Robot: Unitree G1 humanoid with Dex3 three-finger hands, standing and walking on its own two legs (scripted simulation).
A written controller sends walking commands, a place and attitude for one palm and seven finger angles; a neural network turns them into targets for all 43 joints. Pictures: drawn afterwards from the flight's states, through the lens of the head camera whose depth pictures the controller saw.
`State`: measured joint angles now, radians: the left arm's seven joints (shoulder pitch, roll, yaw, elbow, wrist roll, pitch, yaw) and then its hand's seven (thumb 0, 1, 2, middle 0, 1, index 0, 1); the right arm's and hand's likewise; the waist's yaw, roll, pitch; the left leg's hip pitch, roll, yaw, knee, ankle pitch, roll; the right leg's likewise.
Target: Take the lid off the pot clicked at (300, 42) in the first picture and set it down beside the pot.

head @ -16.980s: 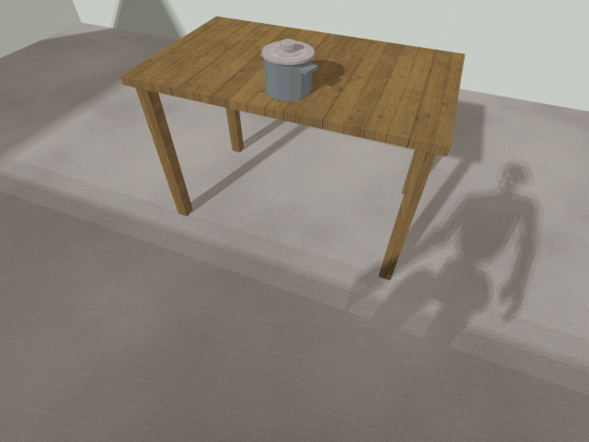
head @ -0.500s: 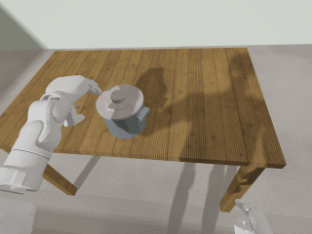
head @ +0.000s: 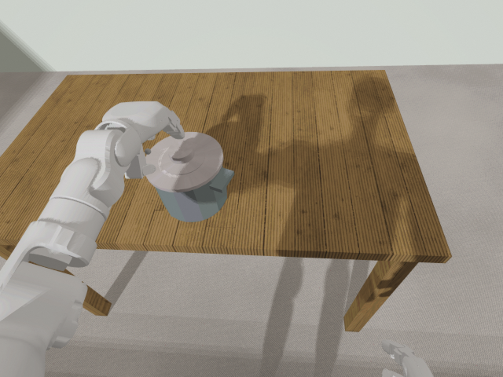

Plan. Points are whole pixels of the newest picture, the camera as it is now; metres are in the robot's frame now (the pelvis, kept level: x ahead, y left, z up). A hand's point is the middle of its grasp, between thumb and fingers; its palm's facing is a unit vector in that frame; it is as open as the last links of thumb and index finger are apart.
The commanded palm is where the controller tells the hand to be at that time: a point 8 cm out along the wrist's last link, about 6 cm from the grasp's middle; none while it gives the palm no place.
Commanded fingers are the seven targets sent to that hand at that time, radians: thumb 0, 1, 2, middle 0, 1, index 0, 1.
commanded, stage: move the open hand above the knob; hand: left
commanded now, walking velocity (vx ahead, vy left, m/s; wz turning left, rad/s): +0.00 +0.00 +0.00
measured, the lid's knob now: (181, 152) +0.51 +0.14 +0.06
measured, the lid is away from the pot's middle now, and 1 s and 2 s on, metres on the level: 0.00 0.00 0.00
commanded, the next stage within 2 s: lower the open fingers around the knob in 0.96 s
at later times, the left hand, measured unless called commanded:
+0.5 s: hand (165, 136) +0.49 +0.15 +0.12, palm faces -0.30 -0.01 -0.95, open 10.1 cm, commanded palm +0.47 +0.15 +0.20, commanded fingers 0.00 -0.30 1.44 -0.84 -0.08 -0.84 -0.08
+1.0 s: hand (170, 135) +0.48 +0.14 +0.13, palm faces -0.28 +0.00 -0.96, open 10.1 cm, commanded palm +0.46 +0.14 +0.20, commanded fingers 0.00 -0.30 1.44 -0.84 -0.08 -0.84 -0.08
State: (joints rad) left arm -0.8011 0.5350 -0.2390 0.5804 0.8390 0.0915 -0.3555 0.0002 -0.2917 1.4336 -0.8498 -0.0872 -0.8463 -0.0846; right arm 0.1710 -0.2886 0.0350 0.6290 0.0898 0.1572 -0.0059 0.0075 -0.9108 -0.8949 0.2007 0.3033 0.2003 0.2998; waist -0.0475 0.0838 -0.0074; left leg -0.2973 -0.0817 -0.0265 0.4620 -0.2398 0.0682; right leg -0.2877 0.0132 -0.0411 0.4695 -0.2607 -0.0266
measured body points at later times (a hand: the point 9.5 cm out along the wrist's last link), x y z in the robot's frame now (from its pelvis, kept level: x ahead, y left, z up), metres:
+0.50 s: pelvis +0.01 +0.02 +0.00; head +0.06 -0.01 +0.44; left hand +0.50 +0.15 +0.17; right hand +0.08 -0.23 -0.14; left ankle -0.01 +0.08 -0.74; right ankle -0.02 -0.10 -0.74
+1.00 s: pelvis +0.01 +0.01 +0.00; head +0.05 -0.01 +0.45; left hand +0.49 +0.14 +0.18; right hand +0.12 -0.24 -0.13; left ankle -0.01 +0.08 -0.74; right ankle -0.02 -0.10 -0.74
